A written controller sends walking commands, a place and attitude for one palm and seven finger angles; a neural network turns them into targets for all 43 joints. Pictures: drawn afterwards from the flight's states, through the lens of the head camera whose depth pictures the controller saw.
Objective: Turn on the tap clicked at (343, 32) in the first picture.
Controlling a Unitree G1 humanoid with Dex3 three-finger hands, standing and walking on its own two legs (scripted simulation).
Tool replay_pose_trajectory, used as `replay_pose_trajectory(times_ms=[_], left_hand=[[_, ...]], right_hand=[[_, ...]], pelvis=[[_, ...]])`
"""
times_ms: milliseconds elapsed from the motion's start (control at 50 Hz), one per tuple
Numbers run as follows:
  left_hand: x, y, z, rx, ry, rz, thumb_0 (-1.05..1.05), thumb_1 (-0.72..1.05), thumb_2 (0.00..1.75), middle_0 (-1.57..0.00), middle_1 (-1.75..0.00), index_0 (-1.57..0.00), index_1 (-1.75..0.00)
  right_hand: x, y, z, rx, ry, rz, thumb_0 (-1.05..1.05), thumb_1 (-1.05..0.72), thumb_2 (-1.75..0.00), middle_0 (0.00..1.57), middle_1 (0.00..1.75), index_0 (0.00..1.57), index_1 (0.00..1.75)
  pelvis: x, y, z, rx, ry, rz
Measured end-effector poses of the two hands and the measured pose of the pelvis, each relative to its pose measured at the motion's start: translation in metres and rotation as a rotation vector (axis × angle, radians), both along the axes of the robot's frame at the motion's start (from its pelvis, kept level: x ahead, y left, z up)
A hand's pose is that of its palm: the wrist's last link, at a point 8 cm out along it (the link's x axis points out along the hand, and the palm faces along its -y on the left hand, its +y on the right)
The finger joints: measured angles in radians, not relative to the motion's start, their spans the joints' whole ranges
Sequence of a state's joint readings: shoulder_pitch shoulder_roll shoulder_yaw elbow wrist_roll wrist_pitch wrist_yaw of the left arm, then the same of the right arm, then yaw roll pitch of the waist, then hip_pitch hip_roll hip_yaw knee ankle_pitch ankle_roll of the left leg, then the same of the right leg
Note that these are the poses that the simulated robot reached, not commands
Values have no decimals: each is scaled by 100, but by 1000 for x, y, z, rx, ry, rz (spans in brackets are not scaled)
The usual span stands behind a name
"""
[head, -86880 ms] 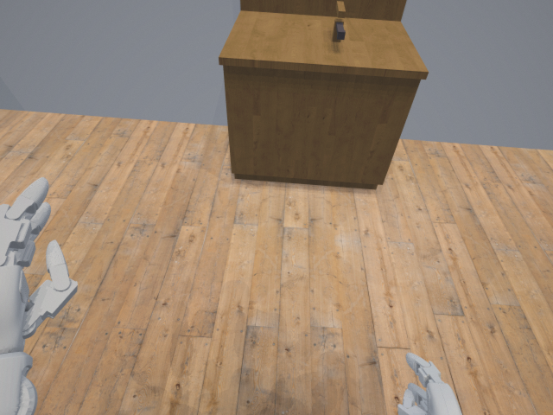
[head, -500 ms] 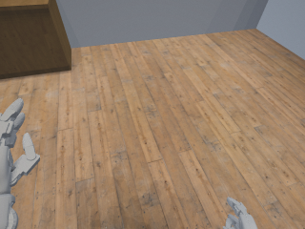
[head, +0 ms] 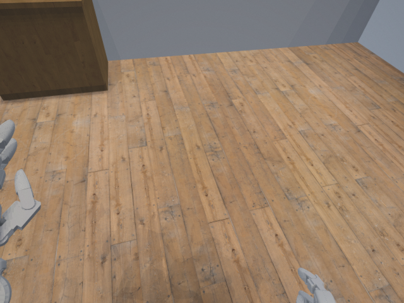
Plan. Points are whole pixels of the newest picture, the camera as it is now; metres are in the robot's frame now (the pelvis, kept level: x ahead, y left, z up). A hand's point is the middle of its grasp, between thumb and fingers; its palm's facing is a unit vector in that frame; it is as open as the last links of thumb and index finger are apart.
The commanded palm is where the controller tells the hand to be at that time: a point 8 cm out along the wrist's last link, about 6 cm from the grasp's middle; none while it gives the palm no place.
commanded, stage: take the last steps up to it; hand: left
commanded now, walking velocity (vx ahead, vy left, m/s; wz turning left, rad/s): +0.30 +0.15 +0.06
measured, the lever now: out of the picture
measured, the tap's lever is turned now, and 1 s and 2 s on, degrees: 78 78 78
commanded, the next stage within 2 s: none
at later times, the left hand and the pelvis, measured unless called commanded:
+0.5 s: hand (11, 132) +0.33 +0.34 +0.18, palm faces +0.43 -0.80 -0.42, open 7.4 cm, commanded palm +0.27 +0.38 +0.19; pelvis +0.12 +0.10 -0.02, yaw +2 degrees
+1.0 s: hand (1, 79) +0.50 +0.46 +0.17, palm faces +0.43 -0.80 -0.42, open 7.4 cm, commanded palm +0.43 +0.50 +0.19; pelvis +0.27 +0.21 -0.01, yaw +1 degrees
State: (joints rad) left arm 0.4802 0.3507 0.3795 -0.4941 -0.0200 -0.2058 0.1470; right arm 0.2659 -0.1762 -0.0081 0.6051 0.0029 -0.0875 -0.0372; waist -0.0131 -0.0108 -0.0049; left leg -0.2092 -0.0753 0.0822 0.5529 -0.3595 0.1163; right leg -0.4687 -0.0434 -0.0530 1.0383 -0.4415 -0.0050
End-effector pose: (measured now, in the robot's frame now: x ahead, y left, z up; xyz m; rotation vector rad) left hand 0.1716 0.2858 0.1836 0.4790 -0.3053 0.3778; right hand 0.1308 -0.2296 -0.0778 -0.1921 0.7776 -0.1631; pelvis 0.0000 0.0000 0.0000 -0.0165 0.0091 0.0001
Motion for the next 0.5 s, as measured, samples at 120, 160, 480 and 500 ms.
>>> replay_pose_trajectory(times_ms=[120,160,480,500], left_hand=[[37,0,11,33,18,-59,1,89,90,-21,-30,-20,-30],[48,3,10,64,32,-66,1,89,90,-21,-30,-20,-30],[110,85,12,77,-101,-42,1,89,90,-21,-30,-21,-30],[119,94,12,93,-108,-41,1,89,90,-21,-30,-21,-30]], right_hand=[[29,30,-4,50,16,34,2,-91,-89,21,30,20,30],[43,33,-10,53,14,42,2,-90,-89,21,30,20,30],[165,70,6,-108,-62,52,2,-91,-89,20,30,20,30],[172,79,5,-95,-78,34,1,-91,-89,20,30,20,30]], pelvis=[[31,12,5,-11,9,8],[43,14,-1,-16,8,25],[119,95,-17,10,-27,36],[124,100,-18,19,-31,32]])
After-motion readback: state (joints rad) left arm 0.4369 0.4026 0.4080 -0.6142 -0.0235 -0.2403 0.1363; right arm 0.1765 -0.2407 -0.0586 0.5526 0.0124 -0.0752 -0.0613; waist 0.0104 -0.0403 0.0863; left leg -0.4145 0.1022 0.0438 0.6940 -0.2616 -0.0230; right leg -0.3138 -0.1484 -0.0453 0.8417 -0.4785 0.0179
